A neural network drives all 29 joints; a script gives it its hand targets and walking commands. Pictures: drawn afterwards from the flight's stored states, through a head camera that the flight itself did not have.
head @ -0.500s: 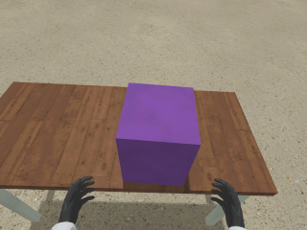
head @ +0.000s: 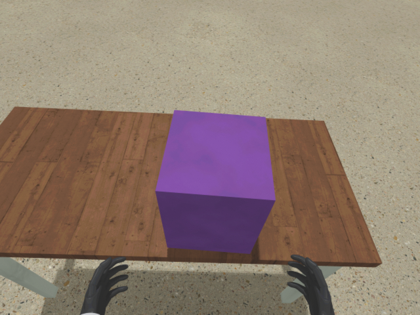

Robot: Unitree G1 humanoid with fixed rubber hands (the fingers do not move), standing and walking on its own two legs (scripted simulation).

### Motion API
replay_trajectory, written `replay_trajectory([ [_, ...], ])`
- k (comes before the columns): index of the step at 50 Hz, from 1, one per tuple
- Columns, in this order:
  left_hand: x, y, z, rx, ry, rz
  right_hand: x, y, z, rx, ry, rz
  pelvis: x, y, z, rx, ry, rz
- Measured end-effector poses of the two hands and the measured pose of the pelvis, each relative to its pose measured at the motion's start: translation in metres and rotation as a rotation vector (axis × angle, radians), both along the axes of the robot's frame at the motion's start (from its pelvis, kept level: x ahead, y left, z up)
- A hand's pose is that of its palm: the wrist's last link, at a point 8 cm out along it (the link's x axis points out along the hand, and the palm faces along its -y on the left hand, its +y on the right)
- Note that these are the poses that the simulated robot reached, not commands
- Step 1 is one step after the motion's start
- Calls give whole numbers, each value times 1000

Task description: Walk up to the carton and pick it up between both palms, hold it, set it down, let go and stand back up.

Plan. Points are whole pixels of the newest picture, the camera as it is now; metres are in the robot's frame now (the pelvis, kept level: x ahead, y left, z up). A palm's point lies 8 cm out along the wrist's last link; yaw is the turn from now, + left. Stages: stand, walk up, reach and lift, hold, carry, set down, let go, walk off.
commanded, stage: set down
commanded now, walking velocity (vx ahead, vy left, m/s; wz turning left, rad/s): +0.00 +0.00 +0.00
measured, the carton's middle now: (214, 185) +0.40 -0.02 -0.01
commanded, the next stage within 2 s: let go in 0.22 s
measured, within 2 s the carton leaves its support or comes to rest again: neither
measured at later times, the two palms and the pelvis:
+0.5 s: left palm out of the picture +0.16 +0.21 -0.09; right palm out of the picture +0.14 -0.20 -0.07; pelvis +0.00 +0.00 +0.00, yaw +0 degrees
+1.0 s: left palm out of the picture +0.13 +0.23 -0.11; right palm out of the picture +0.12 -0.26 -0.08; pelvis +0.01 +0.00 +0.00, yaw +0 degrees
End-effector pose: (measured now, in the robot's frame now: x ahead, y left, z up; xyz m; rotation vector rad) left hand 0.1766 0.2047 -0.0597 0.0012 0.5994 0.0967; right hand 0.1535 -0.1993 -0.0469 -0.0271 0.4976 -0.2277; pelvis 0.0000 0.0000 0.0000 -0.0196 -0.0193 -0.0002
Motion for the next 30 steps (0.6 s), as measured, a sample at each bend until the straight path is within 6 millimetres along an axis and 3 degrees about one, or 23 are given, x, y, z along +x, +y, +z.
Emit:
replay_trajectory([
  [6,6,-1,-3,8,35,-15,11,-2,4,-6,-17,13,0,0,0,0,-4,0],
  [11,-13,1,-23,41,187,-40,3,-5,-13,0,92,18,-1,0,0,0,-18,0],
  [16,-24,1,-25,42,215,-34,-9,-5,-21,10,146,18,0,0,0,0,-17,0],
  [22,-19,2,-24,50,202,-29,-15,-5,-22,17,154,26,-1,0,0,0,-18,0],
  [30,-8,1,-26,54,207,-37,-1,-4,-21,19,139,43,-1,0,0,0,-18,0],
])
